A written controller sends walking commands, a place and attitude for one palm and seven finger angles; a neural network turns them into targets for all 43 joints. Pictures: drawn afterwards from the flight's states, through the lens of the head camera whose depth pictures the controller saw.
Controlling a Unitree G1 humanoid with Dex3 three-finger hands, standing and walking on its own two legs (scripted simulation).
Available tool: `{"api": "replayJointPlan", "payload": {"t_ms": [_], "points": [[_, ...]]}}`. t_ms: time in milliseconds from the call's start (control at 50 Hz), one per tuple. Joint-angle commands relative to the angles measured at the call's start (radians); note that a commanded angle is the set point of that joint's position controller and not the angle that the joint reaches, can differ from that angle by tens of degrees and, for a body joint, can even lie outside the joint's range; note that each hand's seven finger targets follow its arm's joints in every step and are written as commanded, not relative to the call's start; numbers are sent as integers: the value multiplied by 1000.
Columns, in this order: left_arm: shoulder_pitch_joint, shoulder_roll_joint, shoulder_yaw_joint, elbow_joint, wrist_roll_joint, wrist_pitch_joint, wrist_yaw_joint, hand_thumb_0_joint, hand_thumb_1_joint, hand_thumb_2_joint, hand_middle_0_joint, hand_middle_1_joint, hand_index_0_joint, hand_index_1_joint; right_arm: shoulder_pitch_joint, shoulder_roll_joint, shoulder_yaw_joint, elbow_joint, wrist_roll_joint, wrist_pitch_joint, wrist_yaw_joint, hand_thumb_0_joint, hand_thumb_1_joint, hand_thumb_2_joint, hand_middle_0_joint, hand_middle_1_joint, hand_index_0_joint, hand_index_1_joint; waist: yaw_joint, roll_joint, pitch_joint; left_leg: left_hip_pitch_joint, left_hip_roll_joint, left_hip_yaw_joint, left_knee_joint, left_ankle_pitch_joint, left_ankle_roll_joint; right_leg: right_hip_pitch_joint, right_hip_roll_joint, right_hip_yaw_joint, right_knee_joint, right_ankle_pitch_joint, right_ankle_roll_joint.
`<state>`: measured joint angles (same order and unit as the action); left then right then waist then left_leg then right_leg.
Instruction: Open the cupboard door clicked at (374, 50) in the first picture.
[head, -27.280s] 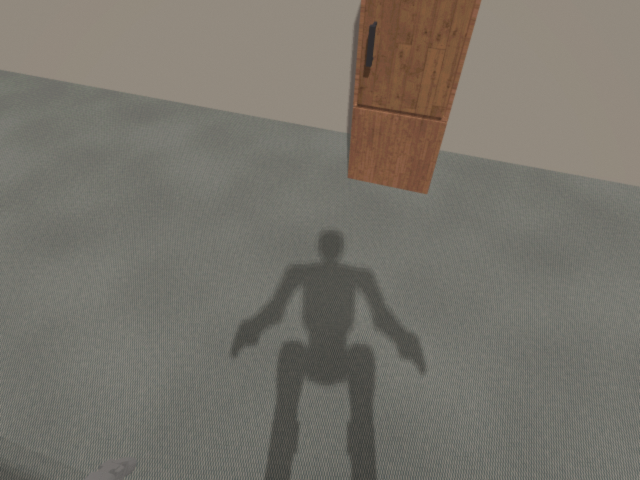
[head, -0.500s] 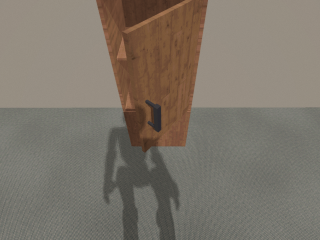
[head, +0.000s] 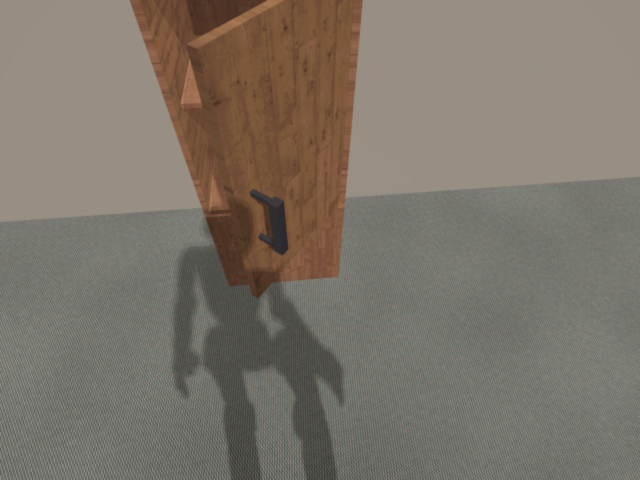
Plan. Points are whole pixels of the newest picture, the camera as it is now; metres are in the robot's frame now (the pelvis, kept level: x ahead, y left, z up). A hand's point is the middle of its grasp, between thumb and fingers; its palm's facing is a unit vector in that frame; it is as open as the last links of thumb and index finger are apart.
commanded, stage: walk to a spot facing it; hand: left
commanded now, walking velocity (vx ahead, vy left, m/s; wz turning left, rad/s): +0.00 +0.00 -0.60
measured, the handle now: (269, 223) +0.55 +0.13 -0.09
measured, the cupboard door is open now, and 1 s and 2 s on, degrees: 50 50 50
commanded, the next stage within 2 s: none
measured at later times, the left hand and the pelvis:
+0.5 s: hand out of the picture +0.10 +0.16 -0.16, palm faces -0.22 -0.94 -0.26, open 7.4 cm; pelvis +0.00 -0.03 +0.01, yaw -17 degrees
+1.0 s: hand (278, 415) +0.23 +0.08 -0.16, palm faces -0.55 -0.78 -0.29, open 7.4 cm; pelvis +0.02 -0.05 -0.01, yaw -34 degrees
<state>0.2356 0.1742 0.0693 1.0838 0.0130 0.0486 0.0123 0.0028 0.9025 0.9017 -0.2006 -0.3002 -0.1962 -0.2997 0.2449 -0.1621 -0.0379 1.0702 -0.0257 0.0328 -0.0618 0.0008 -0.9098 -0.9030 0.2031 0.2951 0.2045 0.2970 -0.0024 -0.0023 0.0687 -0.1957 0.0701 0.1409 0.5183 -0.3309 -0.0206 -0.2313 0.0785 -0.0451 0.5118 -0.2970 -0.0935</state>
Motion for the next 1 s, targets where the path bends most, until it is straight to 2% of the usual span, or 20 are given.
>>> {"api": "replayJointPlan", "payload": {"t_ms": [0,60,160,180,200,220,240,340,460,520,540,560,580,620,700,800,840,880,900,980], "points": [[-53,99,30,-119,5,-12,-5,0,900,900,-200,-300,-200,-300,112,-182,-35,-45,-6,-18,-13,0,-900,-900,200,300,200,300,-26,240,-25,93,316,-283,-203,332,168,-188,-65,59,257,-47,56],[-93,104,40,-162,10,3,-21,0,900,900,-200,-300,-200,-300,66,-207,-35,-82,-18,-28,-12,0,-900,-900,200,300,200,300,-7,161,-10,77,378,-261,-216,450,221,-258,-101,91,479,-268,69],[23,116,42,-147,9,-16,-35,0,900,900,-200,-300,-200,-300,-31,-251,-49,-135,-13,-21,6,0,-900,-900,200,300,200,300,61,88,-95,30,229,-22,57,452,73,32,-75,-21,36,43,75],[90,193,55,-130,16,-27,-25,0,900,900,-200,-300,-200,-300,-46,-221,-51,-155,3,-16,12,0,-900,-900,200,300,200,300,92,-118,-115,-87,131,33,261,246,16,150,-164,141,-128,310,42],[126,309,79,-128,21,-38,-6,0,900,900,-200,-300,-200,-300,-80,-147,-38,-217,11,-14,22,0,-900,-900,200,300,200,300,105,-386,-118,-336,-19,38,513,-278,-37,242,-420,527,-182,653,-77],[138,310,74,-128,4,-37,4,0,900,900,-200,-300,-200,-300,-99,-174,-42,-216,11,-1,20,0,-900,-900,200,300,200,300,106,-296,-106,-363,-5,-109,626,-327,-33,216,-445,549,-167,687,-149],[82,299,67,-150,4,-31,6,0,900,900,-200,-300,-200,-300,-113,-162,-43,-218,14,1,28,0,-900,-900,200,300,200,300,77,-191,-47,-377,19,-136,652,-272,-27,129,-419,501,-167,495,-170],[-4,250,55,-205,14,-36,19,0,900,900,-200,-300,-200,-300,-132,-132,-32,-219,16,1,32,0,-900,-900,200,300,200,300,29,-76,-133,-293,-10,-138,511,-135,-44,124,-290,424,-108,580,-125],[-1,260,61,-214,19,-25,10,0,900,900,-200,-300,-200,-300,-155,-137,-34,-251,26,-9,26,0,-900,-900,200,300,200,300,29,-151,-115,-210,-58,-138,274,-97,-35,93,-244,470,-102,554,-102],[-54,242,59,-229,13,-18,8,0,900,900,-200,-300,-200,-300,-64,-152,-37,-231,29,-20,18,0,-900,-900,200,300,200,300,-26,-133,-137,-1,-61,-153,3,49,-25,-24,-194,466,-38,468,-32],[-73,210,51,-244,5,-16,5,0,900,900,-200,-300,-200,-300,-9,-191,-41,-220,25,-29,12,0,-900,-900,200,300,200,300,-55,-39,-150,152,9,-200,-123,113,-9,-151,-133,409,26,312,14],[-56,149,38,-267,-7,-14,-7,0,900,900,-200,-300,-200,-300,4,-288,-58,-224,6,-40,9,0,-900,-900,200,300,200,300,-52,258,-146,250,263,-475,-244,139,75,-343,5,258,207,-71,79],[-93,164,35,-282,1,-17,-16,0,900,900,-200,-300,-200,-300,19,-326,-62,-235,-3,-35,4,0,-900,-900,200,300,200,300,-58,316,-109,168,423,-593,-263,288,181,-372,-5,125,441,-336,121],[-67,182,47,-283,13,-16,-31,0,900,900,-200,-300,-200,-300,-56,-276,-41,-273,-15,-34,8,0,-900,-900,200,300,200,300,-10,152,-71,15,379,-467,-246,287,227,-331,-62,114,613,-268,138],[-95,147,34,-270,8,-8,-54,0,900,900,-200,-300,-200,-300,-72,-245,-31,-274,-15,-33,7,0,-900,-900,200,300,200,300,5,235,-74,70,225,-176,-123,616,141,-308,-88,27,535,-203,150],[-124,139,17,-276,4,-25,-58,0,900,900,-200,-300,-200,-300,28,-287,-53,-238,-8,-27,18,0,-900,-900,200,300,200,300,-30,233,-162,161,217,-103,-4,713,96,-120,-46,-65,143,-101,118],[-11,180,29,-240,4,-32,-51,0,900,900,-200,-300,-200,-300,-7,-284,-57,-249,4,-23,25,0,-900,-900,200,300,200,300,40,139,-187,27,182,-49,157,557,34,125,-65,-36,-86,176,89],[125,370,69,-193,11,-38,-17,0,900,900,-200,-300,-200,-300,-99,-176,-31,-323,21,-19,30,0,-900,-900,200,300,200,300,118,-325,-213,-396,-15,-16,557,-347,-54,363,-474,481,-110,887,-116],[124,347,68,-192,3,-36,-4,0,900,900,-200,-300,-200,-300,-92,-197,-30,-317,22,-11,20,0,-900,-900,200,300,200,300,111,-261,-209,-418,23,-142,637,-316,-40,354,-479,433,-92,838,-163],[-52,259,43,-248,9,-22,9,0,900,900,-200,-300,-200,-300,-88,-183,-33,-259,18,2,29,0,-900,-900,200,300,200,300,27,-223,-119,-342,26,-131,589,-153,-61,132,-303,321,-99,600,-109]]}}
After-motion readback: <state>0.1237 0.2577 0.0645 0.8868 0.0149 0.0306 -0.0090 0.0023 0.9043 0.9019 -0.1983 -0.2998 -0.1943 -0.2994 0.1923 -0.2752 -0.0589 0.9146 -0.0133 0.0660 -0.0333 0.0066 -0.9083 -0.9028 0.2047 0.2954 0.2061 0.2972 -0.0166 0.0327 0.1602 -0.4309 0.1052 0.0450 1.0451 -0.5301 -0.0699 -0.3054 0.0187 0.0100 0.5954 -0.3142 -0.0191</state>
